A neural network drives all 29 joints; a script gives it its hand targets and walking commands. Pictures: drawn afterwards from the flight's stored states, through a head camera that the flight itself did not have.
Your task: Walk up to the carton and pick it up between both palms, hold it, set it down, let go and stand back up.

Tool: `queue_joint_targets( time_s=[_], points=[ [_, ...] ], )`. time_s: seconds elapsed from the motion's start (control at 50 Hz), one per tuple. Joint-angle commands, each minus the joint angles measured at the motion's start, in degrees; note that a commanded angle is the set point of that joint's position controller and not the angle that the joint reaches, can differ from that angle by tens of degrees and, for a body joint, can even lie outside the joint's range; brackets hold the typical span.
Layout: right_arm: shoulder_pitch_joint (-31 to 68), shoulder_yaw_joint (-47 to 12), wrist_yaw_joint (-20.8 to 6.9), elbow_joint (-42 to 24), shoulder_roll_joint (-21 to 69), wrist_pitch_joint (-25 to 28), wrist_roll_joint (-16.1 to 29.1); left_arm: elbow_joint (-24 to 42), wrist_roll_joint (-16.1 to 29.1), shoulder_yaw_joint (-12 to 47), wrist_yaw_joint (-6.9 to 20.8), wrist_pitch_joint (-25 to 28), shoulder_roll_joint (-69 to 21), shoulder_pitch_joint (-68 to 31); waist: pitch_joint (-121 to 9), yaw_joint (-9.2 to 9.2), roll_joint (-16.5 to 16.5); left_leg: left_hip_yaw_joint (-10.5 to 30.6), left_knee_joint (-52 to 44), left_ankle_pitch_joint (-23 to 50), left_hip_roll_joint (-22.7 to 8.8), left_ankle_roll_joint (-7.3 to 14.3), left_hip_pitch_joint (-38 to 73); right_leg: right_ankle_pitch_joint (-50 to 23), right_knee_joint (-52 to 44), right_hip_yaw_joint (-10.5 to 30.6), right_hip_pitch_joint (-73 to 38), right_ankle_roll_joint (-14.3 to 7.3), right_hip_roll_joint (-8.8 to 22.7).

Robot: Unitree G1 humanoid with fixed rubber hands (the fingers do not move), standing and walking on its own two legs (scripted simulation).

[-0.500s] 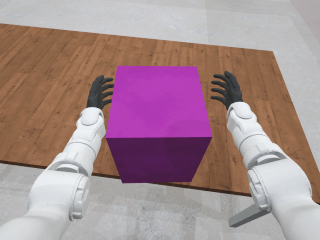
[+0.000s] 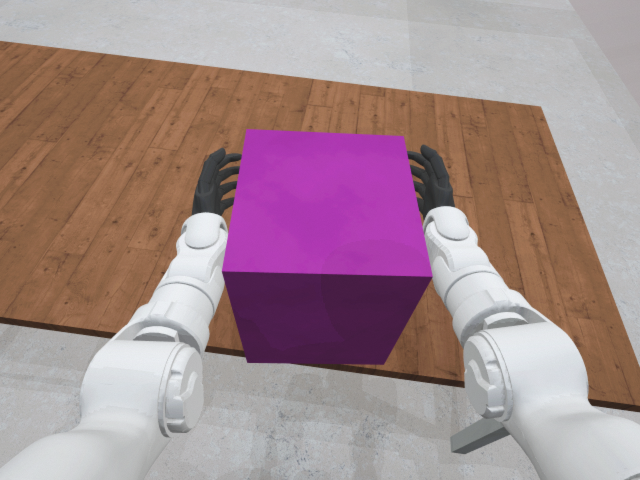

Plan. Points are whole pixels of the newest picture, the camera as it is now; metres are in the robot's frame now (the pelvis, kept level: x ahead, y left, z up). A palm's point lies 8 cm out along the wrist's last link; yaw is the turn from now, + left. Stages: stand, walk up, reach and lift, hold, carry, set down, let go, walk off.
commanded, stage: reach and lift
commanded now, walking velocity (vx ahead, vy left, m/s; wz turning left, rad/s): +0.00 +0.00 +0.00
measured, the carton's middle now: (320, 256) +0.39 +0.03 +0.03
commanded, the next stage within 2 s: none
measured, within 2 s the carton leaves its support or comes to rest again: leaves its support in 1.60 s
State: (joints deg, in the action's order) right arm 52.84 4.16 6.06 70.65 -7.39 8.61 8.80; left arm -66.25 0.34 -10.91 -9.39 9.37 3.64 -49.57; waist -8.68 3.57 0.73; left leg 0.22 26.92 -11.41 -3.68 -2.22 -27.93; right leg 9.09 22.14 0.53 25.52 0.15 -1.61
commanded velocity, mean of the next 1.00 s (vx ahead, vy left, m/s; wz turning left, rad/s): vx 0.00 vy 0.00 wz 0.00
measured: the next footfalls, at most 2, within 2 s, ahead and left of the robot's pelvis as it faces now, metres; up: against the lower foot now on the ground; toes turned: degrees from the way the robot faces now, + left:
none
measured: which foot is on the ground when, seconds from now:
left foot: down 0.00-1.00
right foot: down 0.00-1.00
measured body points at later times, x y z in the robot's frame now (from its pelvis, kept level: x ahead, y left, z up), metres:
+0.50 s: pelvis +0.01 +0.00 +0.01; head +0.05 +0.02 +0.45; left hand +0.43 +0.17 +0.08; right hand +0.45 -0.12 +0.09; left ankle +0.01 +0.14 -0.74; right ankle +0.01 -0.12 -0.74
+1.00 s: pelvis +0.02 +0.00 +0.01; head +0.05 +0.02 +0.46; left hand +0.41 +0.17 +0.08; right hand +0.44 -0.12 +0.09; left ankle +0.01 +0.13 -0.74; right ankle +0.01 -0.12 -0.74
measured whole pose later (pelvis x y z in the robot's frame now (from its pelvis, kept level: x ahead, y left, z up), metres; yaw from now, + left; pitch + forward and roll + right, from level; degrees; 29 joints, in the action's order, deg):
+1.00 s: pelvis +0.02 +0.00 +0.01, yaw +0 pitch +2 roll -1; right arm 40.9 25.6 0.7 54.2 2.6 10.2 -16.7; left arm -40.4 -21.3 -25.7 -1.3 0.3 -6.5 -36.2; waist 0.7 2.3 2.4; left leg -1.9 17.2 -10.0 -2.9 -1.7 -9.4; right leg 8.5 13.9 0.0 7.7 0.5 -0.2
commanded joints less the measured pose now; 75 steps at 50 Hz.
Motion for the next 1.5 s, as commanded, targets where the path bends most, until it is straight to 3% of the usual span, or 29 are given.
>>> queue_joint_targets(
  time_s=[0.0,0.1,0.22,0.34,0.42,0.48,0.52,0.56,0.68,0.76,0.92,1.02,1.16,1.26,1.32,1.42,1.44,1.48],
  points=[
    [22.1,0.8,-0.5,-7.5,-4.5,1.6,-0.5,9.3,-1.9,1.0,0.2,1.3,-0.3,-22.7,-28.9,-0.76,-1.9,-4.7,1.1,22.1,3.1,-3.5,16.9,-11.0,-0.9,-2.1,-10.3,-0.7,-1.9],
    [21.4,1.7,-1.1,-7.3,-4.0,1.2,-1.2,10.0,-2.3,1.1,-0.3,0.6,-2.0,-22.4,-27.1,-0.71,-2.0,-4.6,1.0,21.9,2.7,-3.5,18.9,-7.6,-2.2,-2.5,-8.2,-1.3,-2.2],
    [22.2,1.7,-1.0,-9.4,-2.1,1.1,-2.1,9.8,-3.5,-0.1,-0.5,1.0,-2.3,-21.8,-27.3,0.34,-1.0,-5.1,0.6,22.3,3.0,-2.3,17.0,-10.4,-1.9,-1.5,-11.1,-0.6,-1.5],
    [20.8,4.2,-1.4,-10.5,1.7,1.8,-5.6,12.1,-5.5,-1.2,0.9,1.7,-4.7,-21.6,-27.0,-0.98,-0.1,-5.2,0.6,23.3,3.3,-2.4,18.2,-13.4,-2.0,-1.6,-12.9,-0.1,-1.3],
    [20.5,7.2,-3.2,-12.4,10.9,2.4,-12.7,12.7,-11.0,-4.7,4.2,1.5,-12.0,-21.0,-24.4,-1.03,0.9,-5.8,-1.9,22.3,3.7,-1.3,17.6,-15.0,-3.0,-1.7,-17.5,0.4,-0.7],
    [21.6,8.7,-8.8,-14.5,32.6,3.9,-23.9,12.7,-18.7,-3.3,10.1,1.4,-31.4,-21.9,-24.6,-1.24,-0.4,-6.2,-4.3,22.2,4.0,-1.3,19.9,-18.5,-4.4,-3.0,-21.5,0.4,-0.3],
    [18.3,10.6,-11.3,-15.8,35.7,4.7,-29.0,13.3,-22.2,-3.6,11.5,0.5,-35.5,-17.8,-24.5,-1.15,-1.9,-6.7,-5.6,23.5,3.9,-2.0,22.7,-20.2,-5.0,-3.8,-24.1,0.0,-0.4],
    [15.6,11.3,-12.0,-15.8,35.9,4.7,-30.7,14.5,-24.2,-4.6,11.9,-1.3,-35.8,-15.4,-20.3,-1.24,-1.5,-7.4,-6.5,24.2,3.6,-2.4,23.1,-19.8,-5.4,-4.4,-26.2,0.0,-0.9],
    [12.7,8.7,-12.0,-16.2,37.3,4.7,-29.8,19.4,-23.9,-3.6,13.4,-5.8,-35.8,-12.4,-12.1,-1.81,0.6,-8.0,-8.9,21.9,3.6,-0.8,22.5,-19.7,-5.4,-4.8,-28.3,1.3,-0.4],
    [12.8,6.9,-12.4,-17.4,37.7,5.1,-28.6,23.1,-22.9,-1.4,12.8,-7.0,-36.5,-12.1,-12.4,-0.80,-0.9,-8.1,-8.4,24.2,3.2,-1.0,25.7,-18.3,-5.9,-5.3,-26.1,0.7,-0.6],
    [10.8,5.1,-11.7,-18.3,38.1,5.4,-27.6,25.9,-21.9,1.5,12.8,-8.8,-38.0,-10.1,-13.7,-1.52,-1.4,-8.3,-8.0,25.7,3.2,-1.1,26.2,-20.8,-6.1,-5.3,-26.9,0.9,-0.4],
    [10.6,4.7,-11.3,-19.5,38.7,5.2,-27.6,26.7,-22.2,1.2,13.5,-9.3,-37.7,-10.3,-13.2,-1.67,0.0,-8.3,-10.2,20.3,3.6,0.5,22.2,-21.8,-5.5,-4.7,-29.8,1.6,0.4],
    [10.8,3.5,-11.0,-19.7,38.6,7.0,-26.8,27.3,-21.5,3.1,12.5,-7.9,-37.9,-10.7,-15.7,-1.31,-1.1,-8.1,-8.7,25.5,3.2,-0.6,24.6,-24.5,-5.3,-5.7,-28.6,1.2,-0.3],
    [11.3,2.1,-10.4,-19.8,37.6,7.6,-26.1,28.9,-20.5,5.2,12.2,-7.9,-39.0,-11.1,-16.4,-2.14,-1.1,-7.7,-8.1,28.0,3.1,-1.1,26.3,-25.3,-5.5,-6.1,-28.0,0.8,-0.8],
    [12.3,0.6,-9.9,-20.0,37.9,7.7,-25.1,30.0,-19.4,6.6,12.1,-8.0,-38.6,-12.6,-17.5,-2.42,-0.7,-7.4,-8.3,26.1,3.3,-0.8,26.2,-24.4,-5.8,-5.9,-28.5,0.9,-0.7],
    [14.4,-2.2,-9.3,-21.9,38.4,6.8,-22.7,30.6,-18.0,8.0,12.1,-9.2,-38.5,-14.0,-18.7,-1.78,0.2,-7.4,-8.8,23.9,3.7,0.0,24.9,-25.3,-5.3,-5.3,-30.2,1.6,-0.4],
    [12.3,-1.8,-9.4,-18.7,37.2,5.2,-20.1,33.3,-19.0,10.0,11.1,-10.5,-39.0,-11.1,-15.8,-1.04,-3.7,-6.0,-7.7,27.7,3.8,-1.6,27.2,-24.1,-5.7,-6.3,-30.2,0.4,-1.0],
    [15.5,-3.5,-9.1,-22.5,36.7,4.5,-18.5,36.1,-17.9,12.0,10.3,-12.5,-39.8,-15.2,-18.8,-2.42,-1.7,-5.8,-7.1,29.3,3.4,-1.8,30.4,-21.5,-6.8,-6.4,-25.4,0.8,-1.6]
  ],
)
